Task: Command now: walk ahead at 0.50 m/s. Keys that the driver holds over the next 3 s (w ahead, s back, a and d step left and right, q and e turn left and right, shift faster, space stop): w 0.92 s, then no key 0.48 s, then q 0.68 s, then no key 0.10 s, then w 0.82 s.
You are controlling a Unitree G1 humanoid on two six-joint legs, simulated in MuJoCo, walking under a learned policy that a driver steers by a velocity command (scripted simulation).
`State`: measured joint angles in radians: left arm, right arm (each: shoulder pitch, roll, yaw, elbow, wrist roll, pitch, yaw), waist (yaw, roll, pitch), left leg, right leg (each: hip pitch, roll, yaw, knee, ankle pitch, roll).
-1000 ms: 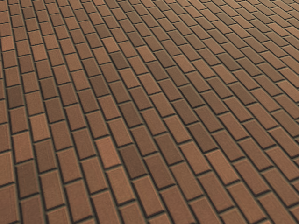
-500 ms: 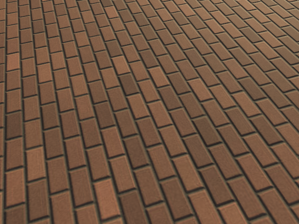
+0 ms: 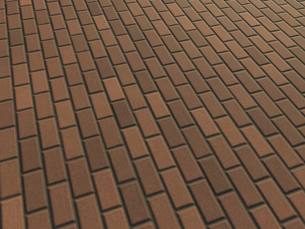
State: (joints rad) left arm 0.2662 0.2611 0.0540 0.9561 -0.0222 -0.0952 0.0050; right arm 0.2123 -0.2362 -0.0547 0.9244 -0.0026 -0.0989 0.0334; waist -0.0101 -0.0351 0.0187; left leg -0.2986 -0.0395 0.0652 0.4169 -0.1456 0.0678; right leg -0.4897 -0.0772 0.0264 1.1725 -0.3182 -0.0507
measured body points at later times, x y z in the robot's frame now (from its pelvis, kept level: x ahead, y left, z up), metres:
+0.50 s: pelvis +0.28 -0.06 -0.01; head +0.31 -0.07 +0.44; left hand +0.43 +0.19 -0.12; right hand +0.28 -0.33 -0.16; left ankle +0.14 +0.08 -0.65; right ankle +0.36 -0.15 -0.74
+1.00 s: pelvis +0.56 -0.01 -0.02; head +0.59 +0.00 +0.43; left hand +0.53 +0.26 -0.17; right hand +0.75 -0.26 -0.12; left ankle +0.66 +0.09 -0.74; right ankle +0.37 -0.15 -0.70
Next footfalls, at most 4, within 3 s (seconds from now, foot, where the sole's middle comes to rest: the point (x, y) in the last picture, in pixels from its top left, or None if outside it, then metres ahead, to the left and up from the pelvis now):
0.40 right None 0.40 -0.15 -0.78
0.96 left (133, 181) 0.71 0.09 -0.78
1.36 right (182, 172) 0.76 -0.14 -0.78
2.38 right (165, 165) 0.79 -0.06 -0.78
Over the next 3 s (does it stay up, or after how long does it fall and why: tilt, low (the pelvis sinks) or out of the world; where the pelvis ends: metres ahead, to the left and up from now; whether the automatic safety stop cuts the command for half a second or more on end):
stays up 0.94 0.20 0.01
